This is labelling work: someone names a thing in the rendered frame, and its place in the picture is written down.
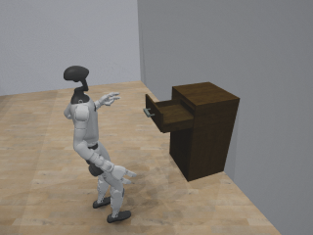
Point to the robot left thigh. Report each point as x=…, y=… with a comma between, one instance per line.
x=106, y=156

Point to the left robot upper arm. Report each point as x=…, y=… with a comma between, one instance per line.
x=67, y=111

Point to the handle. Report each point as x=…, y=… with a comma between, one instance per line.
x=146, y=111

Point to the robot right thigh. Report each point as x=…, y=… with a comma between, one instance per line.
x=115, y=184

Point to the robot left hand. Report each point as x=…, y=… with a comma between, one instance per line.
x=108, y=99

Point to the robot thigh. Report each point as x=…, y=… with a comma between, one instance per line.
x=106, y=156
x=115, y=184

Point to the drawer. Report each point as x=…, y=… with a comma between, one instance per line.
x=170, y=115

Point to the left robot forearm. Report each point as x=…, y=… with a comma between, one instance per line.
x=97, y=104

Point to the right robot upper arm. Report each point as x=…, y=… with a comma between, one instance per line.
x=81, y=117

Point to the cabinet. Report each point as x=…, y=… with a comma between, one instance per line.
x=201, y=150

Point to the right robot forearm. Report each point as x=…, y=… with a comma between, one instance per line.
x=91, y=156

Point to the robot right hand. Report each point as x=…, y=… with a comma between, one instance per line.
x=119, y=171

